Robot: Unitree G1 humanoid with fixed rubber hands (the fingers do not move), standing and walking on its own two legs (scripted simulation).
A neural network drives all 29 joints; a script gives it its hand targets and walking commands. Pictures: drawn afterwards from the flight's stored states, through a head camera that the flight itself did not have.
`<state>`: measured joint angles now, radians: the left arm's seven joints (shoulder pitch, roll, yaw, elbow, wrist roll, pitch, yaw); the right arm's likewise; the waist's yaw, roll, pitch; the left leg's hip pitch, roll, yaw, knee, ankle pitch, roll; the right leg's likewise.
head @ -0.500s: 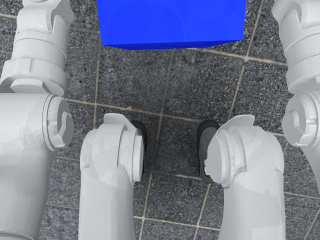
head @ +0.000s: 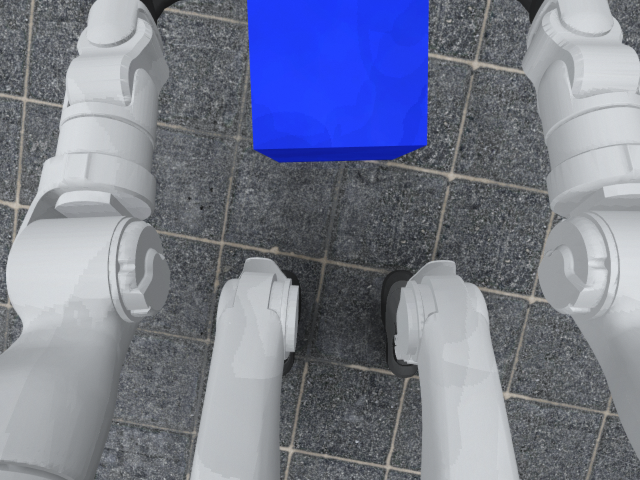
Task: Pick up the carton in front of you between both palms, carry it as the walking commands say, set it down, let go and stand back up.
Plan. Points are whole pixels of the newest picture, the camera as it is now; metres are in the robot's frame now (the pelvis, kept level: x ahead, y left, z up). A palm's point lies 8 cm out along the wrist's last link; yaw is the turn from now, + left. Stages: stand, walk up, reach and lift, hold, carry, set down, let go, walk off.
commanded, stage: set down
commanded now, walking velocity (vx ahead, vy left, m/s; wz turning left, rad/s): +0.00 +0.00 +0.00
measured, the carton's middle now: (336, 87) +0.55 +0.02 -0.34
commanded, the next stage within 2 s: let go in 0.54 s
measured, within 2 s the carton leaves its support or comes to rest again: neither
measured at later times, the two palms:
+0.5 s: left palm out of the picture +0.56 +0.22 +0.04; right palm out of the picture +0.57 -0.18 +0.04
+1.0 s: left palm out of the picture +0.45 +0.23 +0.15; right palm out of the picture +0.45 -0.20 +0.14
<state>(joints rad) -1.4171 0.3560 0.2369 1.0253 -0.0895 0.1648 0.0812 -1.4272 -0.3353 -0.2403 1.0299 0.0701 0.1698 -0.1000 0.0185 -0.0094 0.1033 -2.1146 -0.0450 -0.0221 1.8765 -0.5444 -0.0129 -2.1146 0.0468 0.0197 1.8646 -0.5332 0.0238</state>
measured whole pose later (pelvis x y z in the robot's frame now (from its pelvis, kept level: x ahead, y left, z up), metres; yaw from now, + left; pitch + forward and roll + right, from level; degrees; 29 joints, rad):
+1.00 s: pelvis +0.08 +0.00 +0.25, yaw +0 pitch +36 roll +0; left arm -0.55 0.21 0.24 0.65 0.07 0.09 -0.06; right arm -0.55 -0.18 -0.22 0.64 -0.08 0.10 0.01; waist 0.01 0.00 -0.08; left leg -1.15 -0.03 -0.04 0.82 -0.29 0.00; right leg -1.15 0.03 0.04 0.81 -0.28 0.01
